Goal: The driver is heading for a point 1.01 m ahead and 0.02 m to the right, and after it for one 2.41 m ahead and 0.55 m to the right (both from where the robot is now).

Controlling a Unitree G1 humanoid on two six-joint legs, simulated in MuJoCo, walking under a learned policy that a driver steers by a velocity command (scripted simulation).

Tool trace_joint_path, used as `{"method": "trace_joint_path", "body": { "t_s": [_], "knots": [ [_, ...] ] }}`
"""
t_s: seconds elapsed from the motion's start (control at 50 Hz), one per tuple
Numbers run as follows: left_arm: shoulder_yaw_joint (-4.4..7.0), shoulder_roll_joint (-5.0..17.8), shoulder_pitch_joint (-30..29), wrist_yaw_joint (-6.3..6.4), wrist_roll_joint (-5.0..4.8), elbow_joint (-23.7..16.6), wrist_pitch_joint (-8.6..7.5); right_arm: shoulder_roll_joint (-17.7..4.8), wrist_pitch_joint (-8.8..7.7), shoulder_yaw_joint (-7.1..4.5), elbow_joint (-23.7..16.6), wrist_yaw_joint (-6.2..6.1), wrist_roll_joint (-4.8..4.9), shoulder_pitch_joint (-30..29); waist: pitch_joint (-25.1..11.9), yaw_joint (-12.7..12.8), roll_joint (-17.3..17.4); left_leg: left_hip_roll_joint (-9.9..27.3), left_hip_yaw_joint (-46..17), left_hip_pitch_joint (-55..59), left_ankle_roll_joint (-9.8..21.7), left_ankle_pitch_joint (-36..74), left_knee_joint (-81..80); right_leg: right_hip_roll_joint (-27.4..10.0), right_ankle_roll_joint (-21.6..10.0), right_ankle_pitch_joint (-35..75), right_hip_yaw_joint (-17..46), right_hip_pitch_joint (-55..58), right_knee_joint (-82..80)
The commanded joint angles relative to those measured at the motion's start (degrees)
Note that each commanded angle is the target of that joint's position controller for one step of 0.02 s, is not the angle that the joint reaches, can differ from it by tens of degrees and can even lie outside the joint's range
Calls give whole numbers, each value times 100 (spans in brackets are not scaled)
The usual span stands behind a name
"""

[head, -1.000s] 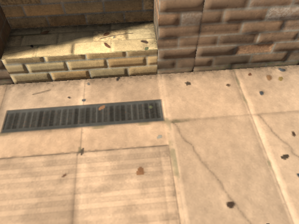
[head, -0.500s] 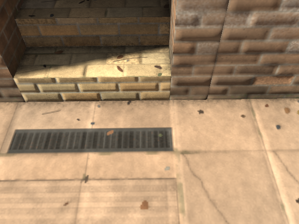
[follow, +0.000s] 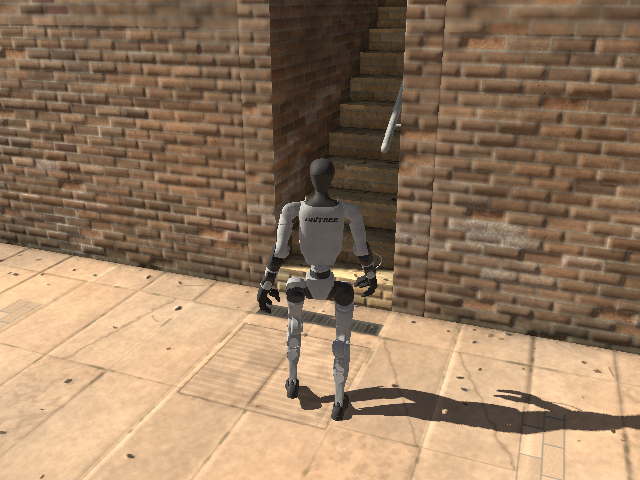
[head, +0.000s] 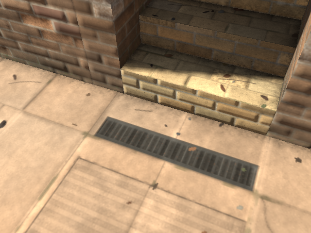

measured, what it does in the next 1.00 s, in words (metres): walks ahead: left foot, then right foot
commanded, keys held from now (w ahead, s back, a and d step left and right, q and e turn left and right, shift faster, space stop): w+q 0.12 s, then w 0.44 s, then no key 0.08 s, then e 0.30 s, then w+e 0.06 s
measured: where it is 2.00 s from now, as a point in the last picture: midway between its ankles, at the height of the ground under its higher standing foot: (154, 170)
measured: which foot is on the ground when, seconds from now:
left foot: up 0.00-0.16, down 0.18-0.72, up 0.74-1.00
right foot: down 0.00-0.18, up 0.20-0.70, down 0.72-1.00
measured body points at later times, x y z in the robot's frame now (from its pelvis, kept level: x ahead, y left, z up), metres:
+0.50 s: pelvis +0.20 +0.12 -0.01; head +0.22 +0.14 +0.44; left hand +0.27 +0.39 -0.15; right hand +0.23 -0.14 -0.13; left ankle +0.11 +0.14 -0.75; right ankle +0.34 -0.01 -0.67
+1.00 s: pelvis +0.39 +0.14 -0.01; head +0.43 +0.14 +0.44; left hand +0.40 +0.42 -0.15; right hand +0.54 -0.09 -0.15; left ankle +0.43 +0.31 -0.69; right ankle +0.46 +0.11 -0.75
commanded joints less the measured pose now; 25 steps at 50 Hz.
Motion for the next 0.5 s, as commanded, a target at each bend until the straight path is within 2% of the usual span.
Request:
{"method": "trace_joint_path", "body": {
  "t_s": [0.02,0.08,0.12,0.14,0.16,0.18,0.2,0.22,0.24,0.26,0.28,0.3,0.32,0.36,0.4,0.5],
  "knots": [
    [213,856,101,-33,30,-215,-104,-200,-132,22,-672,69,10,-821,438,98,-785,109,191,-688,144,-12,-519,-1685,-832,-826,1024,178,-805],
    [249,948,97,-44,44,-173,-77,-233,-160,43,-820,100,-23,-1006,486,109,-851,81,461,-188,348,-353,-988,-1686,-739,-662,642,-18,-609],
    [284,1063,99,-53,37,-140,-8,-286,-182,40,-858,80,-54,-898,476,61,-878,-31,668,190,509,-636,-1227,-1769,-696,-237,484,-59,-322],
    [285,1085,85,-63,7,-110,34,-280,-213,36,-803,49,-74,-625,413,-70,-820,-165,737,629,602,-675,-1482,-1779,-661,277,369,-193,35],
    [263,1065,-18,-76,-44,-95,70,-271,-280,5,-597,-5,-100,32,153,-432,-553,-414,789,1582,714,-369,-1920,-1609,-567,1106,49,-520,936],
    [186,890,48,-111,-24,-102,89,-506,-370,-123,-178,-109,-116,1064,-538,-815,131,-614,605,2943,833,-485,-2245,-1177,-407,1591,-338,-999,2497],
    [14,338,-57,-177,19,-436,98,-1106,-448,-248,-121,-250,-137,1771,-1022,-1072,1573,1111,-1857,4218,1196,-2185,-3089,-677,-70,-789,-431,-2718,4500],
    [87,556,-327,-216,63,-690,61,-1552,-443,-297,-186,-327,87,1766,-985,-993,1633,1901,-4206,4292,1648,-2364,-4202,57,44,-1990,545,-4087,5483],
    [133,805,-678,-239,34,-707,60,-1273,-419,-221,-123,-367,88,1539,-339,-895,735,1812,-3331,3971,1593,-1659,-3993,-319,-53,-1459,1019,-4468,5788],
    [100,712,-663,-286,-77,-638,1,-982,-454,-125,-167,-379,75,1220,-42,-645,509,1514,-2529,3415,1410,-492,-3835,-494,-105,-802,1096,-4196,5559],
    [84,644,-482,-298,-96,-458,-9,-717,-509,-46,-199,-372,80,900,51,-387,303,1148,-1825,2983,1176,504,-3860,-636,-96,-431,1142,-3729,5176],
    [79,618,-280,-304,-18,-316,58,-552,-573,23,-208,-377,121,719,51,-205,330,864,-1362,2761,1022,1145,-3917,-678,-52,-244,1139,-3380,4958],
    [72,595,-120,-320,37,-203,141,-466,-645,64,-186,-378,141,690,-44,-130,395,725,-1072,2697,938,1772,-3932,-643,-14,-90,1102,-3161,4950],
    [75,530,-172,-344,33,-176,250,-476,-743,78,-16,-377,208,977,-67,-71,260,610,-787,2768,854,2859,-3895,-534,51,89,1054,-3209,4959],
    [64,455,-509,-360,29,-238,298,-506,-766,80,140,-390,223,1294,50,-143,198,585,-652,2852,811,3112,-3970,-485,112,334,1022,-3521,4843],
    [1,374,-1640,-358,4,-561,289,-352,-766,175,476,-436,175,1906,422,-392,177,570,-536,3187,790,3377,-4131,-340,121,967,904,-4132,3881]
  ]
}}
